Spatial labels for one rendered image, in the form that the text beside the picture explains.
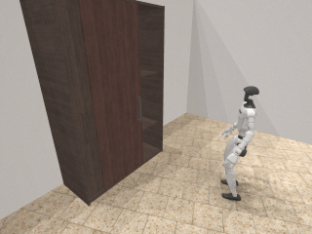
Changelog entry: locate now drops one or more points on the robot left thigh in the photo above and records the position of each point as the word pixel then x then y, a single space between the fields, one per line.
pixel 243 153

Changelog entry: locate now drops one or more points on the robot left upper arm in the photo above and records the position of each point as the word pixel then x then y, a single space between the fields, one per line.
pixel 250 116

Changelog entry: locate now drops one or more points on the wardrobe door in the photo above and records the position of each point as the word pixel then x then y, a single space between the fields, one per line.
pixel 110 31
pixel 73 51

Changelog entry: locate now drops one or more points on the right robot hand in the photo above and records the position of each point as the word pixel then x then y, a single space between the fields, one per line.
pixel 228 133

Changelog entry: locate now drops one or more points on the handle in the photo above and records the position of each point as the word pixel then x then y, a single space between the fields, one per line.
pixel 85 128
pixel 139 108

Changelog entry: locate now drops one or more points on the left robot foot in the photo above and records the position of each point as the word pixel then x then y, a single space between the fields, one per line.
pixel 230 196

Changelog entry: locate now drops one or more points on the left robot hand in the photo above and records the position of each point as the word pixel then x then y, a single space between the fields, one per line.
pixel 231 158

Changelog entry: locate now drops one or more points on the robot right forearm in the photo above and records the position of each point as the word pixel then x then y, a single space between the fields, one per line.
pixel 234 126

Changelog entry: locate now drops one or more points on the robot left forearm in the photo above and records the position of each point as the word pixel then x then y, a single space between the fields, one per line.
pixel 245 140

